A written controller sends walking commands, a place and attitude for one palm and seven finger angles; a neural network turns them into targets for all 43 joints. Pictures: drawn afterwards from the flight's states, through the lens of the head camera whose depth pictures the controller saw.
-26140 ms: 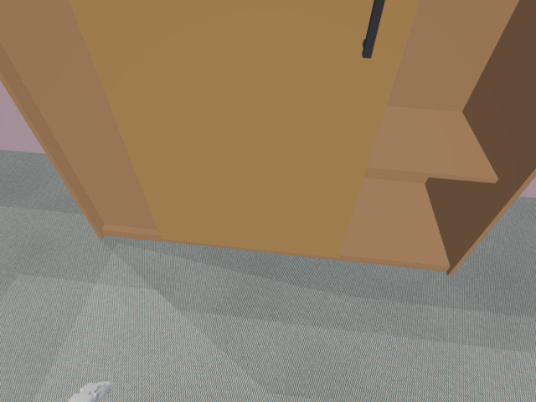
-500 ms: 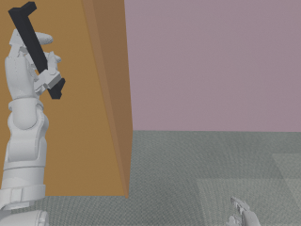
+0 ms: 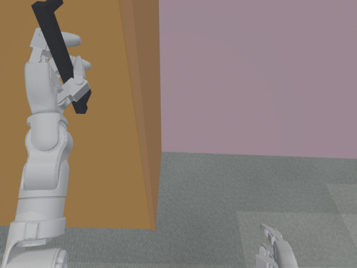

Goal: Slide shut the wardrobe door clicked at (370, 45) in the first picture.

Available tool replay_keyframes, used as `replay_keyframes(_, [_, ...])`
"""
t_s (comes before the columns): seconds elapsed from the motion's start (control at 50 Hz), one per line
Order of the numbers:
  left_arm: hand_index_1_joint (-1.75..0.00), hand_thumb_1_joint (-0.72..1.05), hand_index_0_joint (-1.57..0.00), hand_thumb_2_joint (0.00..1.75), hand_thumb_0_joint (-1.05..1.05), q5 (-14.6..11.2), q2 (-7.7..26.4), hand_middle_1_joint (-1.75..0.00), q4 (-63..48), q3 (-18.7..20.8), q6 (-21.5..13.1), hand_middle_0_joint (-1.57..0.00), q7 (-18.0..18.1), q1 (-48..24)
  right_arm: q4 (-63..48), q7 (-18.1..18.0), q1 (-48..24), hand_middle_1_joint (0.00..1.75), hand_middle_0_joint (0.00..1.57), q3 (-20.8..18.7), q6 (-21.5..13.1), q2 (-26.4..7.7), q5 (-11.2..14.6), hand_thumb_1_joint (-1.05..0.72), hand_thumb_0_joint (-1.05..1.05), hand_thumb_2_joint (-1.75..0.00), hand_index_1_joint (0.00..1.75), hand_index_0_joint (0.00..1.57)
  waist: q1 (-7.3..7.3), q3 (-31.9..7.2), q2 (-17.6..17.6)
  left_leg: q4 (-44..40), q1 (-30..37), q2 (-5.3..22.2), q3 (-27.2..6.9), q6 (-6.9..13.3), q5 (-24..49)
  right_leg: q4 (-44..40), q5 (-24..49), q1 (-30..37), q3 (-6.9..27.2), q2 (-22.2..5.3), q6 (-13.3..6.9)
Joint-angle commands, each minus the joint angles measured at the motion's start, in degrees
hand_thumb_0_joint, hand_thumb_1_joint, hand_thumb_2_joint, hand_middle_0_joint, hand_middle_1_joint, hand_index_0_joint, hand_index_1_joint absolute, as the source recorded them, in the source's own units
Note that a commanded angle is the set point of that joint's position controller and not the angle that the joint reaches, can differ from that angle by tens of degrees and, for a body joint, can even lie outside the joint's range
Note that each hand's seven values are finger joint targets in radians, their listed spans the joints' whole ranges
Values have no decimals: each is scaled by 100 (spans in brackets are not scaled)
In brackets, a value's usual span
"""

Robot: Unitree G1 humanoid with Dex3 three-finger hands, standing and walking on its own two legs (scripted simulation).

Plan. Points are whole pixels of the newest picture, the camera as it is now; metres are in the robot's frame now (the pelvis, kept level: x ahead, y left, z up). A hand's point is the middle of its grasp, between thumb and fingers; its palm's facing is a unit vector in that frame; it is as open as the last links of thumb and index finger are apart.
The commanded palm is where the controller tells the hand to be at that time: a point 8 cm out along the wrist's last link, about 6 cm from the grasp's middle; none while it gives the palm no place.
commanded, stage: stop walking and hold the door there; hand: left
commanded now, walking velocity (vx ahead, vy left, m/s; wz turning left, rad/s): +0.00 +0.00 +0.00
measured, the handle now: (69, 61) +0.39 +0.24 +0.27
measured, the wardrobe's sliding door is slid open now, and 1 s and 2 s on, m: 0.00 0.00 0.00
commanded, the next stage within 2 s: loosen the grip on the handle in 1.62 s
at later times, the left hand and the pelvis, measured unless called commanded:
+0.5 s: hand (84, 81) +0.36 +0.20 +0.25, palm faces +0.36 -0.93 -0.08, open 5.8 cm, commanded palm +0.32 +0.23 +0.24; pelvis +0.00 -0.02 +0.00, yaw +0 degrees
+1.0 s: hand (82, 82) +0.35 +0.20 +0.25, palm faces +0.21 -0.98 -0.04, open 6.0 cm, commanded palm +0.33 +0.23 +0.24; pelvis -0.03 +0.04 +0.00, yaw -1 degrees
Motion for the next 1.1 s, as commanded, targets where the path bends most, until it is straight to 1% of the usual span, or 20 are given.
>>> replay_keyframes(0.0, [-140, 90, -45, 90, 0, 83, 1077, -140, -1653, 174, -598, -45, -92, -2070, -815, -34, -592, 30, 20, -328, -236, -824, -15, -90, 0, -90, 30, 20, -41, -1903, 539, -348, 1778, 1392, -1278, -406, 3000, -163, 913, -379, 47, -304, -230])
replay_keyframes(0.12, [-140, 90, -45, 90, 0, 52, 1113, -140, -1634, 243, -623, -45, -92, -1949, -851, -63, -604, 30, 20, -339, -178, -829, 17, -90, 0, -90, 30, 20, -70, -2012, 522, -273, 1541, 1247, -1237, -416, 2637, -249, 1705, -40, 225, -388, -270])
replay_keyframes(0.3, [-140, 90, -45, 90, 0, 41, 1298, -140, -1505, 416, -614, -45, -61, -1784, -868, -99, -590, 30, 20, -334, -138, -826, 38, -90, 0, -90, 30, 20, -66, -2009, 397, -284, 1380, 1214, -1245, -378, 2428, -323, 1885, 81, 287, -440, -268])
replay_keyframes(0.4, [-140, 90, -45, 90, 0, 44, 1100, -140, -1681, 170, -633, -45, -80, -1924, -889, -103, -619, 30, 20, -343, -154, -837, 51, -90, 0, -90, 30, 20, -67, -2011, 580, -264, 1414, 1185, -1220, -361, 2428, -314, 1933, 73, 319, -478, -272])
replay_keyframes(0.48, [-140, 90, -45, 90, 0, 70, 1125, -140, -1630, 156, -611, -45, -37, -1931, -929, -89, -661, 30, 20, -374, -70, -875, 69, -90, 0, -90, 30, 20, -53, -1944, 507, -1, 799, 1061, -1263, -345, 1969, -188, 2577, 397, 651, -887, -383])
replay_keyframes(0.54, [-140, 90, -45, 90, 0, 76, 1426, -140, -1458, 411, -558, -45, 20, -1909, -946, -91, -630, 30, 20, -429, 63, -927, 86, -90, 0, -90, 30, 20, -59, -1933, 17, 378, 356, 842, -1158, -383, 1562, -190, 3273, 629, 1036, -1355, -485])
replay_keyframes(0.58, [-140, 90, -45, 90, 0, 75, 1268, -140, -1547, 276, -530, -45, 14, -2135, -997, -67, -667, 30, 20, -438, 135, -883, 108, -90, 0, -90, 30, 20, -53, -1925, -270, 364, -12, 683, -1139, -436, 1103, -100, 3634, 930, 1269, -1694, -619])
replay_keyframes(0.62, [-140, 90, -45, 90, 0, 90, 1246, -140, -1607, 254, -511, -45, 22, -2229, -1032, -66, -701, 30, 20, -435, 174, -861, 110, -90, 0, -90, 30, 20, -22, -1914, -415, 81, -104, 654, -1120, -433, 925, 95, 3750, 1038, 1214, -1811, -620])
replay_keyframes(0.68, [-140, 90, -45, 90, 0, 102, 1266, -140, -1749, 240, -510, -45, 37, -2443, -1055, -56, -740, 30, 20, -450, 221, -915, 135, -90, 0, -90, 30, 20, -27, -2157, 8, -209, 577, 972, -1275, -274, 2079, 638, 3229, 603, 592, -1443, -393])
replay_keyframes(0.7, [-140, 90, -45, 90, 0, 83, 1050, -140, -1881, 31, -533, -45, 8, -2482, -1096, -41, -780, 30, 20, -446, 205, -906, 149, -90, 0, -90, 30, 20, -24, -2276, 254, -138, 1069, 1183, -1482, -197, 2745, 851, 2433, 141, 289, -1163, -277])
replay_keyframes(0.74, [-140, 90, -45, 90, 0, 55, 792, -140, -2047, -268, -608, -45, -69, -2458, -1149, -1, -802, 30, 20, -433, 124, -955, 132, -90, 0, -90, 30, 20, -24, -2324, 1175, -263, 2157, 1740, -2064, -32, 4160, 1626, -904, -1249, -224, -560, -103])
replay_keyframes(0.76, [-140, 90, -45, 90, 0, 105, 676, -140, -2064, -400, -624, -45, -120, -2542, -1126, 53, -757, 30, 20, -418, 53, -923, 82, -90, 0, -90, 30, 20, -15, -2276, 1271, -392, 2382, 1802, -2078, -59, 4254, 2270, -1617, -1631, -296, -396, -111])
replay_keyframes(0.78, [-140, 90, -45, 90, 0, 95, 471, -140, -2039, -577, -614, -45, -156, -2667, -1069, 69, -723, 30, 20, -393, -6, -878, 42, -90, 0, -90, 30, 20, -37, -2220, 1077, -506, 2246, 1798, -2020, -163, 3837, 2646, -1689, -1681, -248, -366, -129])
replay_keyframes(0.82, [-140, 90, -45, 90, 0, 59, 427, -140, -2019, -591, -567, -45, -138, -2926, -943, 59, -596, 30, 20, -425, -125, -914, 16, -90, 0, -90, 30, 20, -112, -2163, 381, -649, 2192, 1732, -1951, -627, 3439, 2863, -1242, -1679, -208, -328, -97])
replay_keyframes(0.86, [-140, 90, -45, 90, 0, 49, 375, -140, -1979, -616, -513, -45, -133, -3001, -884, 41, -604, 30, 20, -430, -200, -893, -24, -90, 0, -90, 30, 20, -90, -2154, 68, -794, 2258, 1616, -1754, -974, 3385, 2562, -1011, -1551, -292, -317, -65])
replay_keyframes(0.92, [-140, 90, -45, 90, 0, 10, 235, -140, -1955, -732, -416, -45, -159, -3208, -801, 42, -713, 30, 20, -392, -276, -830, -109, -90, 0, -90, 30, 20, -32, -2079, 626, -1095, 2314, 1267, -1209, -1475, 3616, 1659, -785, -995, -596, -149, -100])
replay_keyframes(0.94, [-140, 90, -45, 90, 0, -1, 125, -140, -1889, -858, -390, -45, -185, -3232, -805, 35, -750, 30, 20, -356, -292, -818, -138, -90, 0, -90, 30, 20, -26, -1991, 892, -1176, 2212, 1190, -1131, -1556, 3632, 1367, -786, -819, -644, -110, -123])
replay_keyframes(0.98, [-140, 90, -45, 90, 0, 5, 360, -140, -1911, -662, -389, -45, -164, -3266, -769, 57, -752, 30, 20, -321, -330, -787, -168, -90, 0, -90, 30, 20, 40, -2080, 1037, -1024, 2434, 1132, -1033, -1633, 4430, 614, -631, -531, -768, 12, -182])
replay_keyframes(1.02, [-140, 90, -45, 90, 0, 27, 452, -140, -1866, -591, -396, -45, -159, -3322, -770, 87, -771, 30, 20, -306, -331, -789, -157, -90, 0, -90, 30, 20, 85, -2142, 898, -665, 2468, 1113, -995, -1603, 5036, -100, -270, -192, -771, 49, -260])
replay_keyframes(1.08, [-140, 90, -45, 90, 0, 44, 471, -140, -1867, -583, -411, -45, -196, -3345, -828, 115, -851, 30, 20, -297, -301, -801, -82, -90, 0, -90, 30, 20, 155, -2336, 457, 110, 2028, 1085, -1127, -1555, 4757, -843, 787, 503, -379, -245, -546])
